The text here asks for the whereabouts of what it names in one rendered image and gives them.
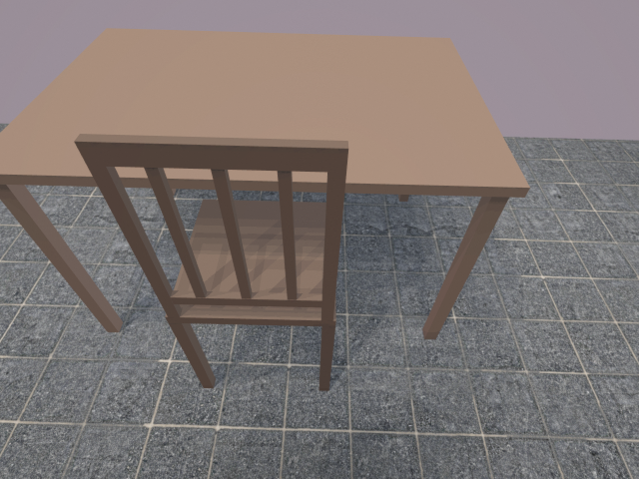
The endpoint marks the table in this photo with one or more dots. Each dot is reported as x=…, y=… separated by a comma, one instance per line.
x=413, y=118

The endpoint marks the chair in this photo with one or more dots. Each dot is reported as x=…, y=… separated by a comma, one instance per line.
x=247, y=262

